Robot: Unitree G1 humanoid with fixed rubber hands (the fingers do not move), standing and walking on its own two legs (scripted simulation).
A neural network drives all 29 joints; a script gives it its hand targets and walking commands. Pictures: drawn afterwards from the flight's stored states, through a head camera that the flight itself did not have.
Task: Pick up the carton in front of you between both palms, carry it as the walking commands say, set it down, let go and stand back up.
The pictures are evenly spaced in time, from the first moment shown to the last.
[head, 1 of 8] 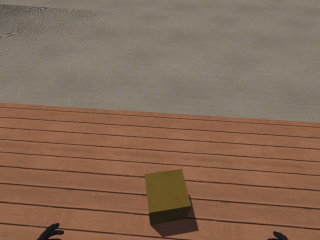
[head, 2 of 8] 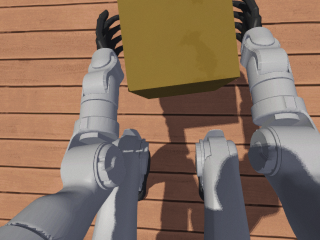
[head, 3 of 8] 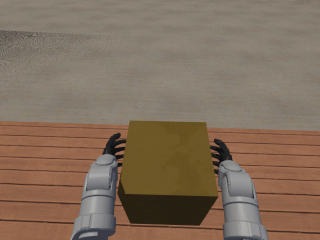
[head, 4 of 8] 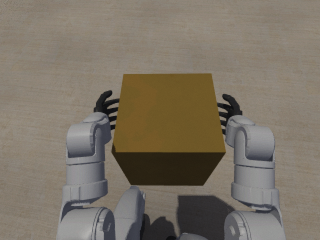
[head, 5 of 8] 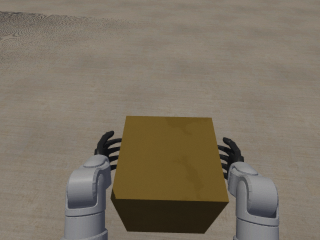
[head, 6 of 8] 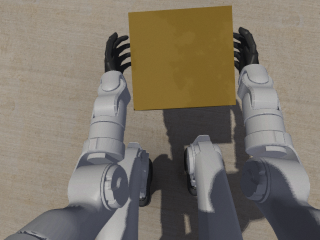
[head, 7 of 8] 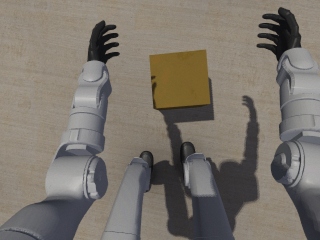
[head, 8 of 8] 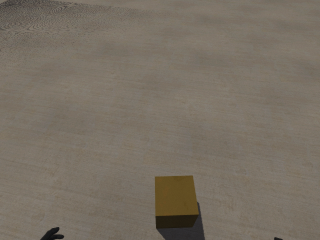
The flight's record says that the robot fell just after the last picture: no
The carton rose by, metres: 0.67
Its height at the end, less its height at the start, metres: -0.10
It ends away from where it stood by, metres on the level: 3.05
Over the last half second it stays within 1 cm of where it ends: yes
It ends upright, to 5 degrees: yes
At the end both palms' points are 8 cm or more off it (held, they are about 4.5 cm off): yes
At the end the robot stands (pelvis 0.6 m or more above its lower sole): yes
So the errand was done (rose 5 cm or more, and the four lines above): yes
